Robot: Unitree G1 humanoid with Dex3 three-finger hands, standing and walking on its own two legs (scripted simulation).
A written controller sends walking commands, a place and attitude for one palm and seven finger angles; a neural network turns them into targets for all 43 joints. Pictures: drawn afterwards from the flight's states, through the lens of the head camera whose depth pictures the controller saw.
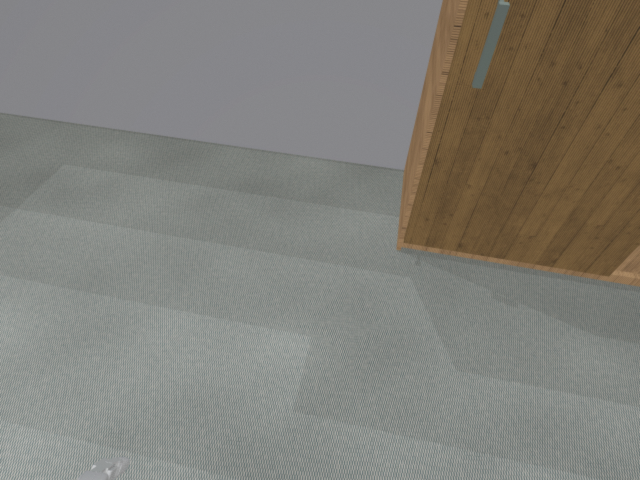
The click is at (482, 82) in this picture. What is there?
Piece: wardrobe's sliding door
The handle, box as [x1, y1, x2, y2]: [472, 0, 509, 88]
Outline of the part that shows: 503,0 498,0 498,4 474,75 472,87 480,88 484,79 509,6 508,2 504,2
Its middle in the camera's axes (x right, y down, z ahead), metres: +0.43 -0.49 +0.98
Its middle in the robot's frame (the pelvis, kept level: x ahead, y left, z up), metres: +1.10 -0.37 +0.09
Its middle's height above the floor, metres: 0.86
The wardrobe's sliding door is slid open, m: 0.00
